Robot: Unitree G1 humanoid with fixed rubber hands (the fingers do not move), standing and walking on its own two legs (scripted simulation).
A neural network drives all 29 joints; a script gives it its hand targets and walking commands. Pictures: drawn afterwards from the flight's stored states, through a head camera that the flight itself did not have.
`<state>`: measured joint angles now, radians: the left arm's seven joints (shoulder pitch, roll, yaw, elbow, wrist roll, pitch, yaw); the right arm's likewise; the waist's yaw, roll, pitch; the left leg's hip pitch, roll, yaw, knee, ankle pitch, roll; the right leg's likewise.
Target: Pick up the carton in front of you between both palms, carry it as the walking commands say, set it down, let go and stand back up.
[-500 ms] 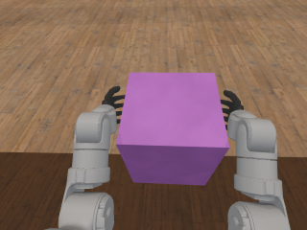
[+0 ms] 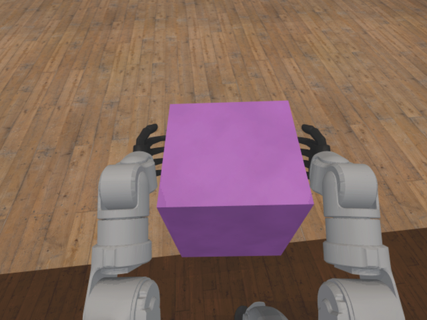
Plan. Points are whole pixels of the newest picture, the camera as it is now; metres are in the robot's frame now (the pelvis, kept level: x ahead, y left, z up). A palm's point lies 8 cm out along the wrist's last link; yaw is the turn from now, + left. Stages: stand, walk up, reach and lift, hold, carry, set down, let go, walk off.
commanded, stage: carry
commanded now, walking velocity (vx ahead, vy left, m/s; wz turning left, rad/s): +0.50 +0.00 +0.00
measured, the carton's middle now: (230, 186) +0.36 -0.02 +0.05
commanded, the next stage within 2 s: none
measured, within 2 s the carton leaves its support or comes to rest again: neither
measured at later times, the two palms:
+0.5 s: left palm (155, 94) +0.63 +0.14 +0.06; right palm (270, 91) +0.65 -0.16 +0.05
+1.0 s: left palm (169, 57) +0.94 +0.13 +0.00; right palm (256, 57) +0.91 -0.17 +0.00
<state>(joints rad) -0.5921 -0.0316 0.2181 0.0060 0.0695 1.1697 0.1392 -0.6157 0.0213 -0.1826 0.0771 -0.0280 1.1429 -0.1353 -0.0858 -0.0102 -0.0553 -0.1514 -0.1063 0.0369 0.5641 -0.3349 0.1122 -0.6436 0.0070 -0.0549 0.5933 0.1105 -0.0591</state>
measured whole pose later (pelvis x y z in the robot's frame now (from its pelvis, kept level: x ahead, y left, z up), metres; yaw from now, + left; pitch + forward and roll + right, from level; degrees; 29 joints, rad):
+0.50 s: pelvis +0.28 -0.03 -0.04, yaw +0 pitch +6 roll +2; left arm -0.62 -0.03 0.20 0.07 0.03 1.13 0.14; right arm -0.58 0.03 -0.21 0.01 -0.07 1.18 -0.14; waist 0.07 0.00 -0.02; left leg -0.72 0.03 0.00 0.81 -0.03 0.03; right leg -0.23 0.10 -0.05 0.54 -0.24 -0.14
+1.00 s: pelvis +0.58 +0.01 -0.09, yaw -1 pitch +5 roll -2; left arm -0.59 -0.04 0.21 0.08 0.08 1.16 0.13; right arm -0.59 0.02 -0.19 0.12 -0.03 1.14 -0.14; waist -0.07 0.00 -0.02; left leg -0.28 -0.08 0.08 0.53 -0.26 0.14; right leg -0.82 -0.06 -0.01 1.07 -0.21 -0.02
